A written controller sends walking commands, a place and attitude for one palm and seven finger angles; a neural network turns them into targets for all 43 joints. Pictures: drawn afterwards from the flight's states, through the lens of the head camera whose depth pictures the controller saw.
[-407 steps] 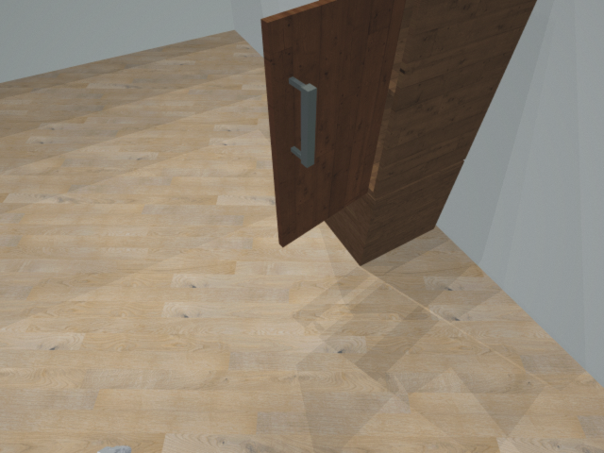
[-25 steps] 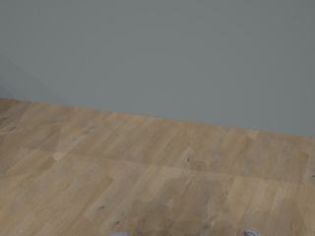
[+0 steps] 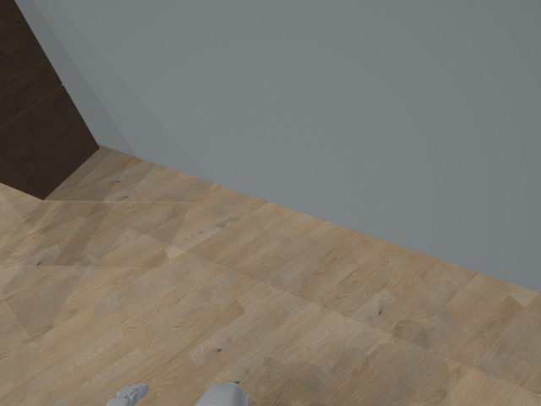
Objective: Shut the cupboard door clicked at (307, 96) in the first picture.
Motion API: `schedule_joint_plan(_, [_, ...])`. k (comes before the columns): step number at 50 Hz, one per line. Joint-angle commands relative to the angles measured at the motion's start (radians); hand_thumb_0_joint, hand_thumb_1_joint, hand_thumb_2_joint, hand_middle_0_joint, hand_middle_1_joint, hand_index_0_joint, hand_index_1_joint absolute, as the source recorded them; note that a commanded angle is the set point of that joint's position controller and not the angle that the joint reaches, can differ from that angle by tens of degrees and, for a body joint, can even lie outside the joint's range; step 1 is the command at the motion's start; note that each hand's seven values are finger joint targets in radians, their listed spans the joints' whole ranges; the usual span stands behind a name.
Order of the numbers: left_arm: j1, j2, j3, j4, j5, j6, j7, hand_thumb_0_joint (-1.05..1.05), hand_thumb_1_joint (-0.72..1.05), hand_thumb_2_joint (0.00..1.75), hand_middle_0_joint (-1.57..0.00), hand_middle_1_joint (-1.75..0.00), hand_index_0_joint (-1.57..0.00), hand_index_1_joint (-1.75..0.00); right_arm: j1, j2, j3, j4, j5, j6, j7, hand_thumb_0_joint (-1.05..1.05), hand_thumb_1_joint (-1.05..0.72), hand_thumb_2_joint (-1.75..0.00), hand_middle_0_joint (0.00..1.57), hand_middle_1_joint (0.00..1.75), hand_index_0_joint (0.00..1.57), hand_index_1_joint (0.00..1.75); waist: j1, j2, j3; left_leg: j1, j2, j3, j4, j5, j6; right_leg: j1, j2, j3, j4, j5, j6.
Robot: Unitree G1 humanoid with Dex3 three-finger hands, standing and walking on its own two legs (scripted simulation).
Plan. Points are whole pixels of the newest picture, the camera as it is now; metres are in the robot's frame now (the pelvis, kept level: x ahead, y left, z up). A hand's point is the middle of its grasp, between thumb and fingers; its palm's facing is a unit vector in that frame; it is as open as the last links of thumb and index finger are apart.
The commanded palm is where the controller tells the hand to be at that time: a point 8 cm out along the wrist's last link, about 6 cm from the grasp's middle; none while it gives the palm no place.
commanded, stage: walk to a spot facing it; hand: left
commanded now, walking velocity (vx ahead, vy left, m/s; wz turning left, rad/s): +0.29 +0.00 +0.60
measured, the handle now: out of the picture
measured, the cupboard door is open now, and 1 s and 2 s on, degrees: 100 100 100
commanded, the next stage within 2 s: turn to face it in 1.88 s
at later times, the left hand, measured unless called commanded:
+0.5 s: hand (115, 384) +0.17 +0.28 -0.15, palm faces +0.26 -0.94 -0.21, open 7.4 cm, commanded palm none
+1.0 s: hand (141, 379) +0.19 +0.24 -0.18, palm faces +0.55 -0.82 -0.18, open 7.3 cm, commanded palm none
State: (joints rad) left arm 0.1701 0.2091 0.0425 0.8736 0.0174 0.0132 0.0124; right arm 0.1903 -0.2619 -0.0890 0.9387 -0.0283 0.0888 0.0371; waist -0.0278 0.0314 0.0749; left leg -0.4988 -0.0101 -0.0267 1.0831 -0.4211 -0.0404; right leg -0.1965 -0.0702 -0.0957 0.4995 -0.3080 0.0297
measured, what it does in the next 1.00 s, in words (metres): walks ahead, turning left: left foot, then right foot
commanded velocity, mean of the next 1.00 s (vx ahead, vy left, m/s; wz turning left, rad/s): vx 0.35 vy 0.00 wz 0.40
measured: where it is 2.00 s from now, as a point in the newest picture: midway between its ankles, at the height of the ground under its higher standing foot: (200, 265)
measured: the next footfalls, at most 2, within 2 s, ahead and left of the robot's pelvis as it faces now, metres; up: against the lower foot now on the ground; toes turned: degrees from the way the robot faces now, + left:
left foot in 0.20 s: +0.10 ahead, +0.15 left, +0.00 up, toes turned +14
right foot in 0.62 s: +0.34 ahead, -0.06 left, +0.00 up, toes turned +12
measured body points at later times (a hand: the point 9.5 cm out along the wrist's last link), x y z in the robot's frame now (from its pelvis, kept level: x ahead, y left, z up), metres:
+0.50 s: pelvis +0.13 +0.05 +0.01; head +0.16 +0.07 +0.45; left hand +0.16 +0.33 -0.13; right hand +0.22 -0.18 -0.14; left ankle +0.06 +0.14 -0.74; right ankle +0.25 -0.09 -0.69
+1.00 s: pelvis +0.33 +0.11 +0.00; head +0.34 +0.14 +0.45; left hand +0.16 +0.29 -0.16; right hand +0.56 -0.05 -0.12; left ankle +0.35 +0.24 -0.73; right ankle +0.30 -0.06 -0.74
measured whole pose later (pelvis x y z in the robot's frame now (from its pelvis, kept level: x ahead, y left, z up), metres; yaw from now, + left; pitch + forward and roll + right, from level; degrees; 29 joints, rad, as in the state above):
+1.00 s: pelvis +0.33 +0.11 +0.00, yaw +29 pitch +1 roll -1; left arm 0.40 0.22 0.06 1.09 0.03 -0.06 -0.01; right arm 0.12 -0.21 -0.06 0.95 -0.03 -0.01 0.05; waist 0.05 -0.04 0.04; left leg -0.44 0.06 0.13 0.61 -0.24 0.01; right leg -0.03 -0.13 -0.28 0.40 -0.35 0.07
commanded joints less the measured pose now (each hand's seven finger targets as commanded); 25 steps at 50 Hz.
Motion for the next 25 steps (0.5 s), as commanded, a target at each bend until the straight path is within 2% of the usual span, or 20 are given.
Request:
schedule_joint_plan(1, [0.089,0.185,0.050,-0.027,0.004,-0.049,0.004,0.00,0.90,0.90,-0.20,-0.30,-0.20,-0.30,-0.150,-0.047,-0.004,-0.132,0.003,-0.050,0.017,0.00,-0.90,-0.90,0.20,0.30,0.20,0.30,0.068,-0.238,-0.026,-0.130,0.064,0.057,-0.094,0.012,-0.025,0.154,-0.264,0.124,-0.265,0.116,-0.115])
schedule_joint_plan(3, [0.147,0.211,0.061,0.005,0.009,-0.056,-0.001,0.00,0.90,0.90,-0.20,-0.30,-0.20,-0.30,-0.203,-0.024,0.006,-0.147,0.008,-0.062,0.023,0.00,-0.90,-0.90,0.20,0.30,0.20,0.30,0.099,-0.197,-0.046,-0.094,0.062,0.091,-0.248,-0.006,-0.021,0.209,-0.294,0.111,-0.238,0.160,-0.122])
schedule_joint_plan(5, [0.163,0.239,0.071,0.018,0.012,-0.057,-0.008,0.00,0.90,0.90,-0.20,-0.30,-0.20,-0.30,-0.200,-0.016,0.016,-0.152,0.011,-0.075,0.025,0.00,-0.90,-0.90,0.20,0.30,0.20,0.30,0.101,-0.206,-0.068,-0.019,0.050,0.122,-0.364,-0.025,-0.008,0.208,-0.319,0.093,-0.199,0.194,-0.123])
schedule_joint_plan(6, [0.156,0.248,0.074,0.024,0.011,-0.058,-0.012,0.00,0.90,0.90,-0.20,-0.30,-0.20,-0.30,-0.173,-0.016,0.018,-0.146,0.011,-0.082,0.024,0.00,-0.90,-0.90,0.20,0.30,0.20,0.30,0.086,-0.209,-0.078,0.037,0.036,0.148,-0.420,-0.007,-0.002,0.189,-0.319,0.070,-0.172,0.214,-0.113])
schedule_joint_plan(7, [0.141,0.253,0.076,0.029,0.009,-0.059,-0.017,0.00,0.90,0.90,-0.20,-0.30,-0.20,-0.30,-0.124,-0.022,0.018,-0.132,0.009,-0.088,0.020,0.00,-0.90,-0.90,0.20,0.30,0.20,0.30,0.059,-0.196,-0.094,0.133,0.019,0.179,-0.489,0.036,0.005,0.146,-0.310,0.034,-0.126,0.224,-0.093])
schedule_joint_plan(8, [0.115,0.251,0.077,0.031,0.004,-0.058,-0.023,0.00,0.90,0.90,-0.20,-0.30,-0.20,-0.30,-0.043,-0.045,0.010,-0.110,0.004,-0.093,0.017,0.00,-0.90,-0.90,0.20,0.30,0.20,0.30,0.012,-0.168,-0.114,0.288,-0.010,0.202,-0.571,0.090,0.019,0.058,-0.276,-0.029,-0.011,0.236,-0.057])
schedule_joint_plan(9, [0.097,0.222,0.070,0.016,-0.002,-0.056,-0.032,0.00,0.90,0.90,-0.20,-0.30,-0.20,-0.30,0.088,-0.113,-0.008,-0.076,0.000,-0.100,0.006,0.00,-0.90,-0.90,0.20,0.30,0.20,0.30,-0.058,-0.033,-0.171,0.522,0.041,0.107,-0.627,0.096,0.062,-0.106,-0.231,-0.101,0.237,0.245,-0.006])
schedule_joint_plan(10, [0.048,0.136,0.049,-0.045,-0.011,-0.052,-0.046,0.00,0.90,0.90,-0.20,-0.30,-0.20,-0.30,0.245,-0.245,-0.042,-0.048,-0.010,-0.113,-0.007,0.00,-0.90,-0.90,0.20,0.30,0.20,0.30,-0.137,0.301,-0.213,0.702,0.363,-0.403,-0.722,0.089,0.207,-0.458,-0.060,-0.152,0.585,-0.229,0.076])
schedule_joint_plan(11, [-0.084,0.142,0.038,-0.101,0.001,-0.050,-0.040,0.00,0.90,0.90,-0.20,-0.30,-0.20,-0.30,0.324,-0.283,-0.047,-0.017,-0.002,-0.108,-0.028,0.00,-0.90,-0.90,0.20,0.30,0.20,0.30,-0.163,0.230,-0.203,0.698,0.444,-0.531,-0.789,0.168,0.295,-0.596,-0.048,0.002,0.741,-0.318,0.059])
schedule_joint_plan(12, [-0.134,0.141,0.041,-0.124,0.000,-0.052,-0.038,0.00,0.90,0.90,-0.20,-0.30,-0.20,-0.30,0.291,-0.283,-0.046,-0.021,-0.001,-0.107,-0.040,0.00,-0.90,-0.90,0.20,0.30,0.20,0.30,-0.132,0.135,-0.126,0.627,0.455,-0.506,-0.809,0.159,0.315,-0.646,-0.091,0.066,0.792,-0.260,0.048])
schedule_joint_plan(13, [-0.142,0.143,0.044,-0.114,0.001,-0.052,-0.032,0.00,0.90,0.90,-0.20,-0.30,-0.20,-0.30,0.235,-0.237,-0.030,-0.047,0.000,-0.114,-0.040,0.00,-0.90,-0.90,0.20,0.30,0.20,0.30,-0.110,0.034,-0.091,0.478,0.417,-0.483,-0.820,0.033,0.279,-0.580,-0.108,0.091,0.790,-0.189,0.042])
schedule_joint_plan(14, [-0.105,0.123,0.047,-0.076,0.006,-0.046,-0.035,0.00,0.90,0.90,-0.20,-0.30,-0.20,-0.30,0.137,-0.206,-0.020,-0.059,-0.001,-0.120,-0.046,0.00,-0.90,-0.90,0.20,0.30,0.20,0.30,-0.055,0.115,-0.040,0.353,0.350,-0.401,-0.850,-0.007,0.238,-0.536,-0.118,0.110,0.744,-0.130,0.047])
schedule_joint_plan(15, [-0.059,0.132,0.048,-0.050,0.009,-0.035,-0.043,0.00,0.90,0.90,-0.20,-0.30,-0.20,-0.30,0.072,-0.173,-0.009,-0.067,-0.002,-0.127,-0.048,0.00,-0.90,-0.90,0.20,0.30,0.20,0.30,-0.019,0.159,-0.001,0.291,0.304,-0.312,-0.865,0.013,0.205,-0.488,-0.120,0.106,0.695,-0.068,0.049])
schedule_joint_plan(16, [-0.023,0.130,0.046,-0.035,0.010,-0.030,-0.050,0.00,0.90,0.90,-0.20,-0.30,-0.20,-0.30,0.060,-0.156,-0.001,-0.063,0.000,-0.136,-0.049,0.00,-0.90,-0.90,0.20,0.30,0.20,0.30,-0.001,0.153,-0.016,0.311,0.266,-0.247,-0.857,0.113,0.191,-0.460,-0.104,0.091,0.641,-0.025,0.050])
schedule_joint_plan(17, [-0.016,0.124,0.044,-0.028,0.008,-0.028,-0.054,0.00,0.90,0.90,-0.20,-0.30,-0.20,-0.30,0.068,-0.150,0.003,-0.058,0.003,-0.143,-0.050,0.00,-0.90,-0.90,0.20,0.30,0.20,0.30,0.002,0.150,-0.032,0.333,0.251,-0.223,-0.847,0.200,0.199,-0.446,-0.094,0.079,0.591,-0.011,0.054])
schedule_joint_plan(19, [-0.027,0.118,0.038,-0.028,0.006,-0.031,-0.056,0.00,0.90,0.90,-0.20,-0.30,-0.20,-0.30,0.087,-0.153,0.002,-0.040,0.005,-0.149,-0.051,0.00,-0.90,-0.90,0.20,0.30,0.20,0.30,0.004,0.092,-0.087,0.383,0.243,-0.187,-0.833,0.282,0.210,-0.410,-0.078,0.068,0.483,0.006,0.057])
schedule_joint_plan(21, [-0.065,0.112,0.033,-0.040,0.004,-0.032,-0.056,0.00,0.90,0.90,-0.20,-0.30,-0.20,-0.30,0.100,-0.152,0.001,-0.027,0.005,-0.149,-0.048,0.00,-0.90,-0.90,0.20,0.30,0.20,0.30,-0.004,0.059,-0.081,0.382,0.234,-0.176,-0.833,0.303,0.217,-0.374,-0.062,0.050,0.369,0.030,0.059])
schedule_joint_plan(23, [-0.106,0.111,0.029,-0.056,0.005,-0.036,-0.057,0.00,0.90,0.90,-0.20,-0.30,-0.20,-0.30,0.108,-0.147,-0.001,-0.012,0.004,-0.147,-0.044,0.00,-0.90,-0.90,0.20,0.30,0.20,0.30,-0.012,0.066,-0.052,0.358,0.225,-0.165,-0.840,0.295,0.208,-0.335,-0.042,0.027,0.279,0.053,0.062])
schedule_joint_plan(25, [-0.114,0.111,0.030,-0.061,0.004,-0.040,-0.057,0.00,0.90,0.90,-0.20,-0.30,-0.20,-0.30,0.102,-0.143,-0.001,-0.004,0.002,-0.144,-0.043,0.00,-0.90,-0.90,0.20,0.30,0.20,0.30,-0.005,0.080,-0.040,0.338,0.224,-0.160,-0.820,0.299,0.204,-0.270,-0.022,0.011,0.198,0.070,0.060])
